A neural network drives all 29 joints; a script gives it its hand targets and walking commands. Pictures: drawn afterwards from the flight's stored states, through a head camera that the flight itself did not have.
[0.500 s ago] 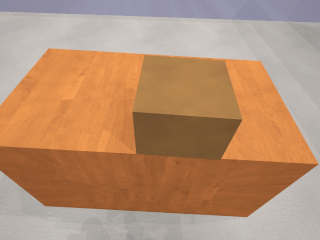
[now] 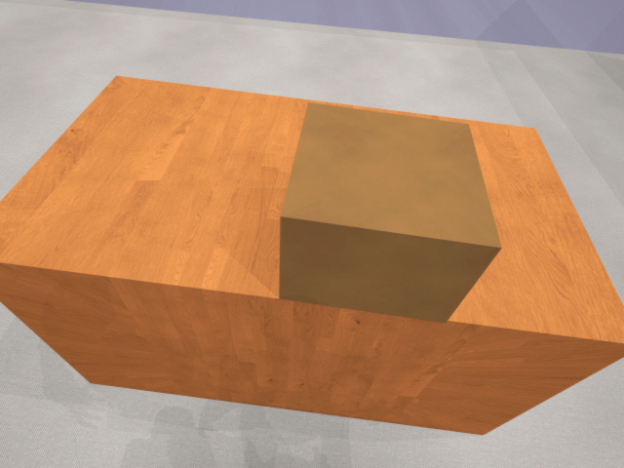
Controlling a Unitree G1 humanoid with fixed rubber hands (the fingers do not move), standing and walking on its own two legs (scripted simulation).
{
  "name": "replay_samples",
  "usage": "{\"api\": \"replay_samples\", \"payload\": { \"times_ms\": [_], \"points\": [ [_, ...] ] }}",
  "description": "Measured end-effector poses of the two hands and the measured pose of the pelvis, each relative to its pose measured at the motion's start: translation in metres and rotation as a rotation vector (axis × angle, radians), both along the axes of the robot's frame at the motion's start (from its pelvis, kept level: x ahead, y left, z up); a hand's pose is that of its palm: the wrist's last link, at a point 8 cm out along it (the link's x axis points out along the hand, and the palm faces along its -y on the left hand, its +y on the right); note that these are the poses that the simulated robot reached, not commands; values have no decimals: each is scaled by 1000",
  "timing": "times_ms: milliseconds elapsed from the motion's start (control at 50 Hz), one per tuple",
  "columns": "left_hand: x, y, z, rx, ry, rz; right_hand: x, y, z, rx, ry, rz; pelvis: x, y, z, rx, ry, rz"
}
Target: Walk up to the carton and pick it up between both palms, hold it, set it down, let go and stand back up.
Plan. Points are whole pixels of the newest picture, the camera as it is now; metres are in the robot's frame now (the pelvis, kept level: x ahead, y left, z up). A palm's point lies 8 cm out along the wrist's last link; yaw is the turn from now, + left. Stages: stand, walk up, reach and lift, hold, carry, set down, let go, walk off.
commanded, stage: walk up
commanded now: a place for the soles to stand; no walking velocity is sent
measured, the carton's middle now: (375, 210) +0.51 -0.11 +0.00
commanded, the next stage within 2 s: none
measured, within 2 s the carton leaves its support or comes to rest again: neither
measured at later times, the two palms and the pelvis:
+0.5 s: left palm out of the picture +0.03 +0.20 -0.13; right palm out of the picture +0.12 -0.27 -0.11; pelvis +0.02 -0.04 +0.01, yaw +1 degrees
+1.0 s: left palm out of the picture +0.04 +0.21 -0.13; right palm out of the picture +0.06 -0.27 -0.12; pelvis +0.02 -0.03 +0.01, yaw -4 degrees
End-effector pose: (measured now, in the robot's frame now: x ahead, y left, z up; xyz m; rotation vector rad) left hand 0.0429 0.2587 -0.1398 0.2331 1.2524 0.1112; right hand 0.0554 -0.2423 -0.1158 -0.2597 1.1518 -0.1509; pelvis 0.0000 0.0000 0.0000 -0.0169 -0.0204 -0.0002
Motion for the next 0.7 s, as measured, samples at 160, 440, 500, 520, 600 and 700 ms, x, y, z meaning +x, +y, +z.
{"api": "replay_samples", "payload": {
  "times_ms": [160, 440, 500, 520, 600, 700],
  "points": [
    [14, -26, 8, 19, -32, -1, -13, -37, -3, -20, 61, -12, 3, -26, 1, -1, 3, 13],
    [-7, -57, 5, -35, 11, 100, 53, -27, -1, 33, -46, 80, 19, -42, 4, 2, -21, 26],
    [-10, -60, 5, -39, 22, 98, 61, -27, 2, 33, -61, 82, 21, -42, 6, 2, -20, 18],
    [-10, -60, 5, -40, 25, 96, 63, -27, 2, 32, -64, 81, 21, -42, 6, 2, -20, 15],
    [-13, -59, 6, -35, 38, 86, 65, -27, 3, 30, -65, 69, 22, -40, 7, 3, -20, 3],
    [-13, -54, 7, -26, 47, 72, 55, -28, 0, 28, -39, 46, 22, -37, 8, 5, -20, -14]
  ]
}}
